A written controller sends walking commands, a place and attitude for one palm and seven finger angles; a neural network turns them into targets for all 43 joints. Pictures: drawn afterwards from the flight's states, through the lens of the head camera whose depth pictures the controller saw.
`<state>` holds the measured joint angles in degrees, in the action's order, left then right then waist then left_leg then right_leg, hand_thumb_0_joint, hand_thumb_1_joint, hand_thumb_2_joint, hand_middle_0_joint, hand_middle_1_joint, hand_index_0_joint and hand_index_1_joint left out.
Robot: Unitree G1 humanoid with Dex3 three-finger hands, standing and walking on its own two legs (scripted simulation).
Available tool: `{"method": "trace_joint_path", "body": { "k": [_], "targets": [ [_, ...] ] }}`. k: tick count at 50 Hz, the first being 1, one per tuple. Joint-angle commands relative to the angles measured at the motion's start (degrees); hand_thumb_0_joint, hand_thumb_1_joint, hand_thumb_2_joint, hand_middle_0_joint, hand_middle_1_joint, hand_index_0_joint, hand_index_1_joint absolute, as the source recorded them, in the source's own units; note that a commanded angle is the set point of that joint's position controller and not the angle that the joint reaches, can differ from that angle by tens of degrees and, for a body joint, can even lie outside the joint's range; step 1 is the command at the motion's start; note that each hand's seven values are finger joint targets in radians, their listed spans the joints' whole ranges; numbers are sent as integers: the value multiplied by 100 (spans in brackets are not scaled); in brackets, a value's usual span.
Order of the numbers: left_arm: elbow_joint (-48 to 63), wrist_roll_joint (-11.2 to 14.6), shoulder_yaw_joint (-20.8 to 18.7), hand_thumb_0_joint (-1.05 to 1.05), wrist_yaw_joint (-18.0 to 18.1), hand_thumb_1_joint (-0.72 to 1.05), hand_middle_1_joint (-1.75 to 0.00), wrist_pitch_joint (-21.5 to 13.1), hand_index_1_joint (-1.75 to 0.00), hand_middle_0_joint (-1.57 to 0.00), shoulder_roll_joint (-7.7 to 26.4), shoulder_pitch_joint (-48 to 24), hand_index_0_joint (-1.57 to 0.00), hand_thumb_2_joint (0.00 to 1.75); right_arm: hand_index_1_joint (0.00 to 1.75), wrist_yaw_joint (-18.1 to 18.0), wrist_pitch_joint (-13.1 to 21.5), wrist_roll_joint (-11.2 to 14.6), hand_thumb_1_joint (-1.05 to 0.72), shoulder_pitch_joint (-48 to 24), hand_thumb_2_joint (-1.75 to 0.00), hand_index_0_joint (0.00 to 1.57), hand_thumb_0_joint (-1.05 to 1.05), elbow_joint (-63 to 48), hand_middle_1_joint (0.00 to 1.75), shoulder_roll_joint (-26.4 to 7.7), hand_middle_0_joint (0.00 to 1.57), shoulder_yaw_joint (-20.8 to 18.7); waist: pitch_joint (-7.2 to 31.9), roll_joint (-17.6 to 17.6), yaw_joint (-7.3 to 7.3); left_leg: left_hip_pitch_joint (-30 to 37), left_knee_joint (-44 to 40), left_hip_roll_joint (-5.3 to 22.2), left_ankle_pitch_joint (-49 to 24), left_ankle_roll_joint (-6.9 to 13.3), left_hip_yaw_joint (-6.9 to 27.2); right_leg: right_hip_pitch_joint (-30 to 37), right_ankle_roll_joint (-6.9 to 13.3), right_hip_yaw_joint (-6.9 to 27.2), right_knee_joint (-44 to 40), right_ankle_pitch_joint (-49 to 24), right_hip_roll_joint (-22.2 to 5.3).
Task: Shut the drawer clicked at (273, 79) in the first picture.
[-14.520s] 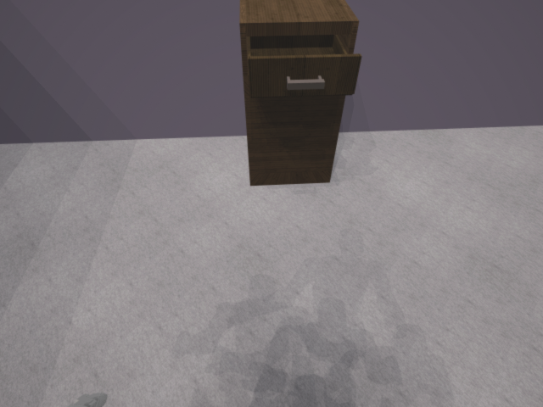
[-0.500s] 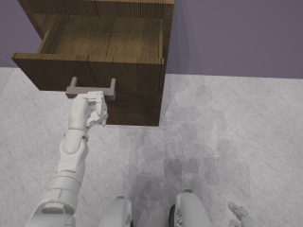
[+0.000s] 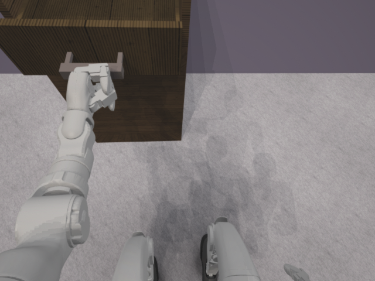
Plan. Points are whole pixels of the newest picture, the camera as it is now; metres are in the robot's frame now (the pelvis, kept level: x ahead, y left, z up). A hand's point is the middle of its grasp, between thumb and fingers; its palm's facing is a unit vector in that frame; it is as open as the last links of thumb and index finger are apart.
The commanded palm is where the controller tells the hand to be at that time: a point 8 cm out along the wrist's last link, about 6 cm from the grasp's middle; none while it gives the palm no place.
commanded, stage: push the drawer shut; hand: left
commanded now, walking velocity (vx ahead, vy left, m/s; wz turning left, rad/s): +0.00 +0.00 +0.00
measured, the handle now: (94, 63) +0.58 +0.17 +0.05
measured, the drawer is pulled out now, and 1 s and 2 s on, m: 0.11 0.00 0.00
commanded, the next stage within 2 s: pull the fist back off the drawer in 1.26 s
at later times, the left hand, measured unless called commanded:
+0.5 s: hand (113, 67) +0.56 +0.12 +0.05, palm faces -0.05 -1.00 -0.05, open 2.9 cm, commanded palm +0.56 +0.17 +0.05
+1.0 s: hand (111, 52) +0.61 +0.13 +0.05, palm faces -0.05 -1.00 -0.04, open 2.9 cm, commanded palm +0.62 +0.15 +0.05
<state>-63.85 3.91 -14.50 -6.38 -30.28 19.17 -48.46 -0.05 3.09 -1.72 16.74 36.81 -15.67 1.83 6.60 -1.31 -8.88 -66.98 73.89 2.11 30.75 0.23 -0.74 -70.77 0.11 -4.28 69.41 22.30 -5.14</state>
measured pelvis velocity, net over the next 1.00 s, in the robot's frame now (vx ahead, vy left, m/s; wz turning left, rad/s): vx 0.01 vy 0.01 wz -0.03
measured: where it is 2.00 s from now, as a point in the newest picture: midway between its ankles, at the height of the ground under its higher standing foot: outside the picture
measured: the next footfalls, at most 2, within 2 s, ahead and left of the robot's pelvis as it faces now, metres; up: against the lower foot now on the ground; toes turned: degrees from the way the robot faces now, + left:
none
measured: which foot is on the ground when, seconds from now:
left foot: down 0.00-1.00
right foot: down 0.00-1.00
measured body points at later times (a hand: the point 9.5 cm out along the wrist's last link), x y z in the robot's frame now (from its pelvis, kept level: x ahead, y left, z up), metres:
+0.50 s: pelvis +0.01 +0.01 -0.01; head +0.19 +0.02 +0.41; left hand +0.56 +0.18 +0.06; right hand +0.01 -0.26 -0.12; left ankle +0.04 +0.12 -0.62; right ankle +0.09 -0.13 -0.62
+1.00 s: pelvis +0.01 +0.01 -0.01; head +0.21 +0.03 +0.39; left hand +0.60 +0.18 +0.06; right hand -0.01 -0.25 -0.12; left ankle +0.04 +0.12 -0.62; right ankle +0.09 -0.13 -0.62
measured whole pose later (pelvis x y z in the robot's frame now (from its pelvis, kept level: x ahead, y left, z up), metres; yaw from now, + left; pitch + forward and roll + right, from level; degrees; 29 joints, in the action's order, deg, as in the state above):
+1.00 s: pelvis +0.01 +0.01 -0.01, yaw -2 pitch +31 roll -4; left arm -74.9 -2.2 -20.7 -7.0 -23.2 31.7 -69.5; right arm 2.2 -2.2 -4.6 20.8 36.2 -14.9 4.3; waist 5.7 -2.7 -15.1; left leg -76.5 77.9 3.4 32.9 0.6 1.5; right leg -78.3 -0.4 -6.1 70.1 22.7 -3.6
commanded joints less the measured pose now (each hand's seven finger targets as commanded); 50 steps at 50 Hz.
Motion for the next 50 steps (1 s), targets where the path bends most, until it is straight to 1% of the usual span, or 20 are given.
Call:
{"method": "trace_joint_path", "body": {
  "k": [1, 4, 10, 17, 18, 20, 23, 27, 29, 31, 32, 34, 36, 38, 40, 41, 42, 46, 48, 50],
  "targets": [
    [1171, 7, -195, 0, 107, 90, -160, -275, -160, -140, 1080, -3475, -140, 90, 30, -41, 84, -43, -90, 823, -90, 20, 0, -374, 30, -970, 20, -348, 2860, -357, -432, 996, -1202, -294, -197, 125, 321, 1769, 78, 323, -911, 286, 458],
    [1138, -47, -365, 0, 112, 90, -160, -225, -160, -140, 1310, -3578, -140, 90, 30, -16, 25, -73, -90, 945, -90, 20, 0, -374, 30, -980, 20, -356, 3197, -403, -441, 1101, -1112, -277, -503, 134, 329, 1860, 77, 320, -863, 66, 482],
    [905, -91, -618, 0, 55, 90, -160, -81, -160, -140, 1686, -3755, -140, 90, 30, -5, -104, -83, -90, 1065, -90, 20, 0, -356, 30, -1010, 20, -313, 3071, -384, -499, 883, -1064, -240, -554, 150, 319, 1895, 69, 330, -893, 27, 515],
    [828, -198, -533, 0, 97, 90, -160, -28, -160, -140, 1655, -4169, -140, 90, 30, 39, -207, -144, -90, 1243, -90, 20, 0, -297, 30, -1029, 20, -302, 3120, -788, -618, 1307, -1032, -185, -903, 97, 479, 1409, 87, 201, -763, -161, 529],
    [771, -193, -472, 0, 105, 90, -160, -3, -160, -140, 1549, -4239, -140, 90, 30, 53, -217, -162, -90, 1273, -90, 20, 0, -277, 30, -1020, 20, -301, 3119, -675, -689, 1318, -1014, -176, -951, 106, 500, 1399, 74, 188, -774, -200, 540],
    [851, -207, -574, 0, 114, 90, -160, -13, -160, -140, 1690, -4324, -140, 90, 30, 62, -248, -181, -90, 1335, -90, 20, 0, -274, 30, -1037, 20, -309, 3314, -773, -684, 1416, -954, -171, -1180, 103, 490, 1451, 72, 189, -754, -363, 544],
    [660, -249, -641, 0, 116, 90, -160, 66, -160, -140, 1833, -4367, -140, 90, 30, 72, -306, -178, -90, 1355, -90, 20, 0, -257, 30, -1033, 20, -279, 3127, -700, -721, 1171, -933, -173, -1080, 122, 452, 1529, 70, 216, -806, -321, 558],
    [515, -289, -843, 0, 87, 90, -160, 145, -160, -140, 2184, -4539, -140, 90, 30, 59, -358, -188, -90, 1399, -90, 20, 0, -271, 30, -1038, 20, -235, 3144, -670, -776, 922, -828, -163, -1071, 159, 417, 1632, 63, 257, -792, -344, 581],
    [568, -297, -770, 0, 38, 90, -160, 143, -160, -140, 2116, -4645, -140, 90, 30, 61, -362, -201, -90, 1430, -90, 20, 0, -291, 30, -1030, 20, -231, 3227, -890, -802, 1117, -823, -159, -1249, 149, 467, 1508, 87, 209, -739, -448, 586],
    [608, -329, -860, 0, 28, 90, -160, 141, -160, -140, 2265, -4644, -140, 90, 30, 72, -397, -210, -90, 1479, -90, 20, 0, -289, 30, -1053, 20, -239, 3489, -1017, -758, 1305, -789, -137, -1512, 112, 512, 1503, 93, 189, -690, -588, 590],
    [523, -320, -721, 0, 18, 90, -160, 185, -160, -140, 2090, -4719, -140, 90, 30, 89, -408, -214, -90, 1472, -90, 20, 0, -264, 30, -1033, 20, -232, 3347, -975, -859, 1272, -764, -126, -1466, 121, 506, 1404, 74, 188, -718, -568, 596],
    [640, -328, -764, 0, 19, 90, -160, 164, -160, -140, 2150, -4857, -140, 90, 30, 97, -419, -238, -90, 1534, -90, 20, 0, -263, 30, -1049, 20, -236, 3464, -1176, -850, 1521, -760, -113, -1686, 97, 567, 1291, 104, 139, -659, -672, 604],
    [498, -354, -870, 0, 32, 90, -160, 232, -160, -140, 2328, -4854, -140, 90, 30, 111, -457, -238, -90, 1551, -90, 20, 0, -254, 30, -1062, 20, -214, 3385, -1055, -861, 1292, -729, -105, -1591, 108, 540, 1396, 88, 165, -697, -638, 612],
    [401, -393, -869, 0, 42, 90, -160, 293, -160, -140, 2379, -4996, -140, 90, 30, 105, -475, -235, -90, 1571, -90, 20, 0, -238, 30, -1060, 20, -200, 3284, -876, -955, 1078, -702, -99, -1431, 148, 529, 1424, 70, 181, -721, -558, 623],
    [529, -450, -898, 0, 44, 90, -160, 286, -160, -140, 2532, -5236, -140, 90, 30, 97, -478, -254, -90, 1620, -90, 20, 0, -233, 30, -1074, 20, -186, 3404, -1183, -949, 1200, -690, -96, -1529, 128, 556, 1324, 92, 162, -667, -602, 618],
    [473, -484, -741, 0, 44, 90, -160, 304, -160, -140, 2354, -5257, -140, 90, 30, 114, -490, -255, -90, 1632, -90, 20, 0, -221, 30, -1061, 20, -192, 3437, -1322, -970, 1351, -708, -104, -1555, 102, 591, 1190, 99, 133, -659, -569, 618],
    [467, -481, -649, 0, 56, 90, -160, 323, -160, -140, 2230, -5347, -140, 90, 30, 119, -494, -269, -90, 1649, -90, 20, 0, -187, 30, -1058, 20, -195, 3385, -1266, -1046, 1407, -689, -88, -1607, 103, 625, 1090, 95, 117, -665, -596, 618],
    [341, -555, -654, 0, 112, 90, -160, 387, -160, -140, 2343, -5624, -140, 90, 30, 144, -508, -300, -90, 1748, -90, 20, 0, -150, 30, -1080, 20, -173, 3396, -1355, -1131, 1383, -654, -83, -1575, 99, 658, 983, 96, 102, -656, -565, 632],
    [204, -567, -635, 0, 130, 90, -160, 453, -160, -140, 2341, -5733, -140, 90, 30, 133, -504, -292, -90, 1765, -90, 20, 0, -128, 30, -1083, 20, -169, 3216, -1170, -1237, 1143, -629, -84, -1328, 140, 628, 953, 71, 117, -706, -434, 637],
    [232, -604, -717, 0, 146, 90, -160, 459, -160, -140, 2565, -5929, -140, 90, 30, 107, -501, -296, -90, 1796, -90, 20, 0, -108, 30, -1102, 20, -140, 3240, -1294, -1238, 1088, -628, -95, -1258, 143, 632, 944, 88, 122, -690, -394, 635]
  ]
}}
